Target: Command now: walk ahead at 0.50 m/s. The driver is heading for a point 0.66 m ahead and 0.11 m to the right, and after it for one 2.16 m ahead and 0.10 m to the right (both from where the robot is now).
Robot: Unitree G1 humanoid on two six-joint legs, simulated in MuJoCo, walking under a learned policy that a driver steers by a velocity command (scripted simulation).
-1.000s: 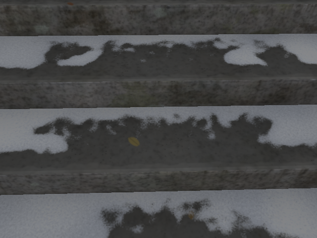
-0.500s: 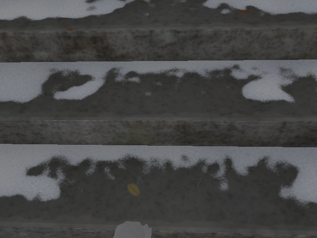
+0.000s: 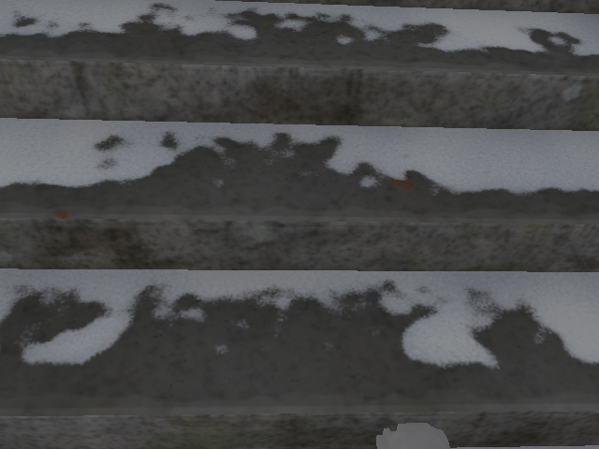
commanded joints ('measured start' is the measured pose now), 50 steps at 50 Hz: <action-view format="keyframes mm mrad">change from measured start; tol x64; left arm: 1 -155 -14 -34 -133 -4 -25 -5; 50 284 -6 45 119 -5 -12 -4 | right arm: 1 76 -123 -18 -27 21 1 -39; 35 -877 -1 68 -624 45 -24 15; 50 -276 -38 -34 -173 -6 -14 17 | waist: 1 -12 123 169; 50 123 55 82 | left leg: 1 97 226 -289 -247 94 98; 6 185 314 -270 -534 214 142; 10 287 255 -76 -107 1783 98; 13 -348 -85 -244 927 254 9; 20 -855 -21 -325 1586 304 192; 32 -1384 95 -85 1302 301 4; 39 -376 -66 189 633 -19 113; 42 398 306 -677 73 367 374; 50 -176 209 -180 -127 393 76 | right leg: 1 -251 -62 -36 -88 -49 36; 9 668 63 -355 -800 -363 -38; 12 1385 -208 452 -1343 -505 -252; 35 1280 -285 38 -2025 23 -77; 40 1389 -223 -132 -1524 1702 -50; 43 819 163 110 -450 -143 63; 50 357 79 135 -32 -28 -91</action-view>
